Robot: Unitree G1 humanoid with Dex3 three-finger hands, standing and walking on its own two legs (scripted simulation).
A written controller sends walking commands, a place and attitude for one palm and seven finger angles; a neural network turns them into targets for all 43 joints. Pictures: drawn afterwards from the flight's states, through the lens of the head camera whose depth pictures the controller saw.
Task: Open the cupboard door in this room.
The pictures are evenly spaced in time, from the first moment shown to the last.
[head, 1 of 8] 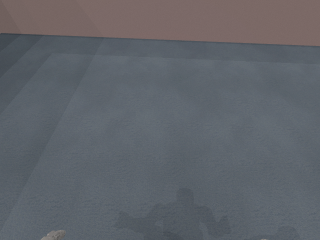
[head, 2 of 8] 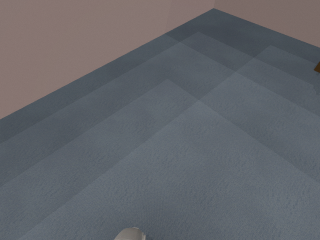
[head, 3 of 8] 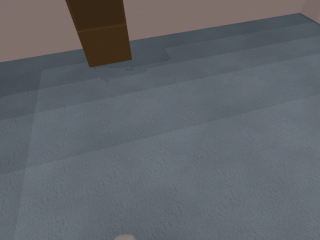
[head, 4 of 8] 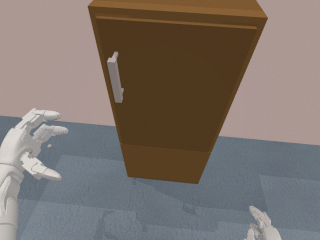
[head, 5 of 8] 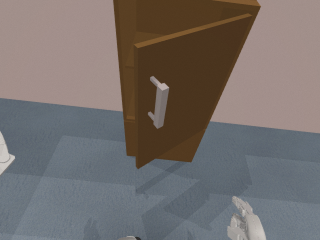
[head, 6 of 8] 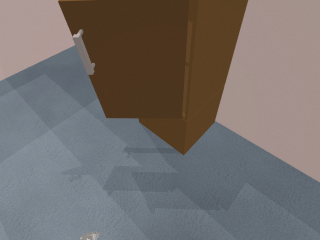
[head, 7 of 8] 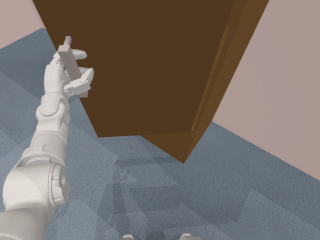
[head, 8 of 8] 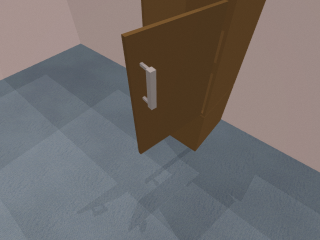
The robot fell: no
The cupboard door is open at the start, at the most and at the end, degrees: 0 82 78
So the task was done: yes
